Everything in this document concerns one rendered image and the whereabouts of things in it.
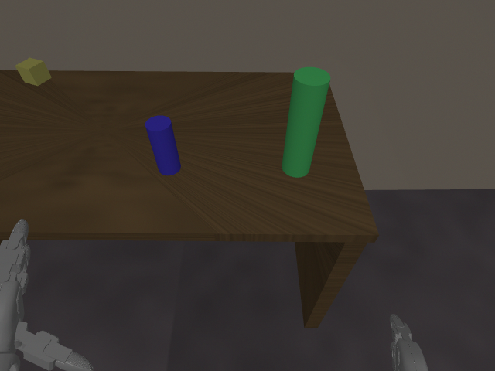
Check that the desk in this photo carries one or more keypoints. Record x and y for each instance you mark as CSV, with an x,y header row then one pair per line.
x,y
76,163

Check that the right robot hand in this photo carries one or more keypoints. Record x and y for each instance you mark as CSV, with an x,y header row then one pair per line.
x,y
406,354

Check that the left robot hand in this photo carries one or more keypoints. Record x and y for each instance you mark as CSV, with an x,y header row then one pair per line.
x,y
42,349

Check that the left robot arm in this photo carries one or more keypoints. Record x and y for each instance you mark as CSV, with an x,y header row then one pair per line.
x,y
9,361

